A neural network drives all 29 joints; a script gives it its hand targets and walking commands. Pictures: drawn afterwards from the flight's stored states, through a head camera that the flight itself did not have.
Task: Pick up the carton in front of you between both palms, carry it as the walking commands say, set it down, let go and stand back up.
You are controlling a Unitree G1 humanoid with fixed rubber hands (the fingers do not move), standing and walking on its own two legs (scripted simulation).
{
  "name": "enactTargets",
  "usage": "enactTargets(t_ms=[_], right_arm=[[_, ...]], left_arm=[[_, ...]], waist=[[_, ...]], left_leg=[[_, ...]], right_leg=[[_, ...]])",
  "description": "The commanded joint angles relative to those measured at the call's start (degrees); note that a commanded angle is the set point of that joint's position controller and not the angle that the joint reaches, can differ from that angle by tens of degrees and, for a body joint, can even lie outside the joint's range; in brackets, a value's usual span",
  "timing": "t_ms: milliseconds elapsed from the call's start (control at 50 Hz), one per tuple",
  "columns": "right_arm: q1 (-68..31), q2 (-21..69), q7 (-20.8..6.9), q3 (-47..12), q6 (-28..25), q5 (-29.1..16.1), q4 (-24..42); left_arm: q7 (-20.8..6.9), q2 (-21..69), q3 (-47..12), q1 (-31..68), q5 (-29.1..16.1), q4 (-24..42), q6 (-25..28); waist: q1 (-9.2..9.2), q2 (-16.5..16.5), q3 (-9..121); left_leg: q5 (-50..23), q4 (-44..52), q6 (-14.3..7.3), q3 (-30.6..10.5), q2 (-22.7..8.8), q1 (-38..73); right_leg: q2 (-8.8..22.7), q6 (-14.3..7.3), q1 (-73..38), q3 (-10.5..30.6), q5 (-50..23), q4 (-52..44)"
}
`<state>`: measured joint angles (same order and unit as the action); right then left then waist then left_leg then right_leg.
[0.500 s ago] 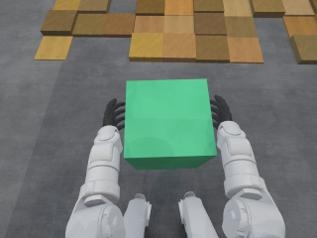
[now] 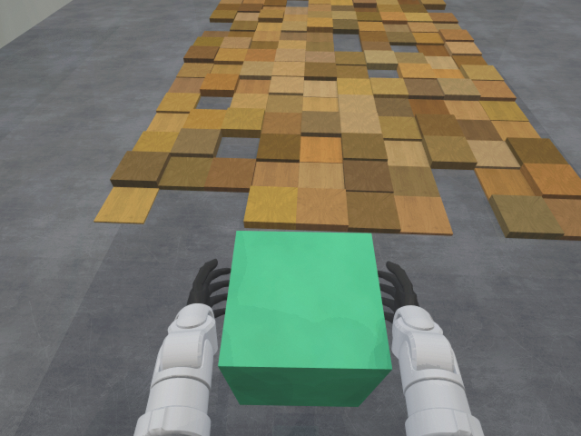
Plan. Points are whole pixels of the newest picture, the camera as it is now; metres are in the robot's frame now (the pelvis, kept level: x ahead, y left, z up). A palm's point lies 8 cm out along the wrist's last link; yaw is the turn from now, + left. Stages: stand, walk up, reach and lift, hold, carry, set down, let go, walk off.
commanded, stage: reach and lift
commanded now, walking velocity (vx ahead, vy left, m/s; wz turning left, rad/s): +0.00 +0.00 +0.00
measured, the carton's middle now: (301, 324) +0.32 +0.00 -0.07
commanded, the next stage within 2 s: hold in 1.12 s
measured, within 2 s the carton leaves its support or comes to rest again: neither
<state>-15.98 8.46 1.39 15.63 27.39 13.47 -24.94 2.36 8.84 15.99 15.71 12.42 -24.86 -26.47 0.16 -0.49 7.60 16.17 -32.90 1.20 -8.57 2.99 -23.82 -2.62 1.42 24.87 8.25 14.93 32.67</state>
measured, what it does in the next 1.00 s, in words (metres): stands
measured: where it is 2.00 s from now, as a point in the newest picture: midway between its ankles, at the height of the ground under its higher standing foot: outside the picture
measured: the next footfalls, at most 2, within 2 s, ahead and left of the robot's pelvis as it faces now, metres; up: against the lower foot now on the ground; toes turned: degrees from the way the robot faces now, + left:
none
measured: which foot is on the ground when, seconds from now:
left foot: down 0.00-1.00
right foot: down 0.00-1.00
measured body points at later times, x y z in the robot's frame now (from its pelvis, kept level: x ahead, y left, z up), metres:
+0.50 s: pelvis -0.01 +0.00 +0.01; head -0.04 +0.00 +0.46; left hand +0.30 +0.15 +0.03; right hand +0.30 -0.15 +0.03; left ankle +0.00 +0.13 -0.73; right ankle +0.02 -0.13 -0.73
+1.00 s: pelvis +0.00 +0.00 +0.02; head -0.03 +0.00 +0.46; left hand +0.30 +0.15 +0.04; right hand +0.30 -0.15 +0.04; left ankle +0.00 +0.13 -0.73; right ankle +0.02 -0.13 -0.73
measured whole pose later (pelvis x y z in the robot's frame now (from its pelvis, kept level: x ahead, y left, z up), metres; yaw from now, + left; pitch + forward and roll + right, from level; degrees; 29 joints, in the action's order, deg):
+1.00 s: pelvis +0.00 +0.00 +0.02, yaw +0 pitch -4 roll +0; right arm -14.7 8.6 0.4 12.7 39.5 16.1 -17.4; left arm 0.0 8.7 13.4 15.0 16.3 -17.9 -38.6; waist 0.0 -0.2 1.2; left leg 12.2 -21.3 1.0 -8.2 1.8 -4.8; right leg -1.9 0.9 5.9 7.8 11.1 21.3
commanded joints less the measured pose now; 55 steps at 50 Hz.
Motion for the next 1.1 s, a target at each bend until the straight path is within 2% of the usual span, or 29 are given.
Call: enactTargets(t_ms=[0, 40, 120, 220, 380, 520, 820, 1080], right_arm=[[-25.92, 56.07, -14.79, -36.02, 1.39, -11.90, 2.78], [-24.65, 55.53, -14.68, -35.56, 3.16, -11.78, 4.20], [-23.87, 55.00, -15.05, -32.29, 5.78, -10.59, 3.24], [-29.87, 55.42, -16.18, -29.52, 6.00, -9.66, 1.38], [-34.71, 56.98, -16.46, -30.86, 5.86, -10.10, 1.99], [-32.86, 56.45, -16.06, -30.63, 6.73, -9.77, 2.43], [-26.58, 55.72, -15.51, -32.76, 8.88, -11.58, 8.16], [-26.02, 54.55, -15.74, -33.34, 10.56, -12.16, 10.66]], left_arm=[[-15.44, 58.29, -35.70, 24.50, -10.77, 0.15, -2.60], [-15.67, 57.28, -35.16, 23.29, -10.58, 1.19, -4.32], [-16.22, 55.40, -32.11, 23.25, -9.25, 0.84, -6.73], [-17.10, 55.94, -29.05, 29.15, -8.17, -0.75, -6.92], [-17.68, 57.12, -30.23, 33.96, -8.71, -0.04, -6.88], [-17.69, 55.68, -29.91, 32.54, -8.34, 0.49, -7.56], [-17.27, 54.43, -32.14, 26.48, -9.95, 6.47, -9.62], [-16.89, 54.32, -33.06, 25.71, -10.80, 9.08, -11.41]], waist=[[0.21, 0.14, 16.44], [0.44, 0.04, 12.87], [0.23, 0.15, 5.57], [-0.38, -0.03, 2.93], [-0.24, 0.30, 7.67], [-0.18, 0.68, 7.52], [-0.15, 0.56, 8.26], [-0.13, 0.20, 6.60]], left_leg=[[-19.76, 7.50, 0.32, 3.91, 2.67, 12.64], [-18.72, 9.33, 0.33, 3.91, 2.56, 13.89], [-11.70, 11.97, -0.16, 4.46, 2.29, 13.56], [-4.32, 12.19, -0.63, 4.96, 1.93, 12.26], [-5.21, 11.22, -0.46, 5.24, 2.23, 14.44], [-7.57, 12.20, -0.38, 5.54, 2.51, 15.73], [-16.39, 13.64, -0.02, 5.00, 2.98, 19.64], [-17.01, 14.50, 0.25, 4.67, 2.85, 21.00]], right_leg=[[-3.10, -0.22, -16.98, -4.39, -19.18, -6.42], [-3.16, -0.34, -18.12, -4.35, -17.78, -8.43], [-3.05, -0.58, -18.15, -4.73, -11.31, -10.90], [-2.67, -1.02, -17.16, -5.05, -4.05, -10.77], [-2.61, -0.84, -18.57, -5.05, -4.72, -10.22], [-2.74, -0.45, -20.35, -5.16, -7.49, -11.25], [-3.10, 0.11, -24.40, -4.68, -17.13, -12.59], [-3.37, -0.02, -24.45, -4.76, -16.18, -13.38]])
